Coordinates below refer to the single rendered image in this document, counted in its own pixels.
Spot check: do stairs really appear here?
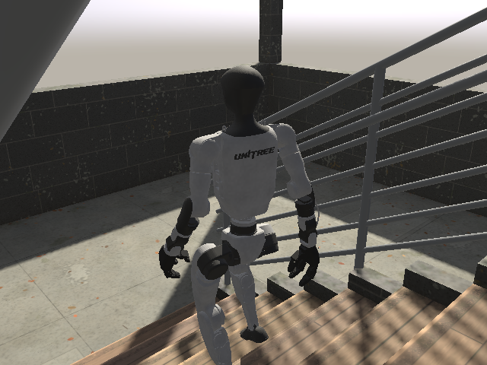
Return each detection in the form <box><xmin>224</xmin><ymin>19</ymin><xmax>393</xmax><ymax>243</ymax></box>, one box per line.
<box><xmin>70</xmin><ymin>284</ymin><xmax>487</xmax><ymax>365</ymax></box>

